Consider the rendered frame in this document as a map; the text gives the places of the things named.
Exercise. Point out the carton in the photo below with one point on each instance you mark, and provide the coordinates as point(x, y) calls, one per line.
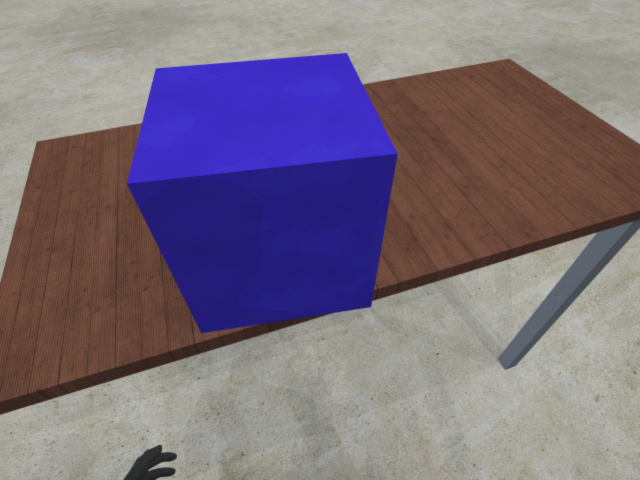
point(266, 186)

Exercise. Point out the left robot hand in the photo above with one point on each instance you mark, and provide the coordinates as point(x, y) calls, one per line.
point(149, 459)

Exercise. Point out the table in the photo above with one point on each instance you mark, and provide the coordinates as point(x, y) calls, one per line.
point(493, 163)

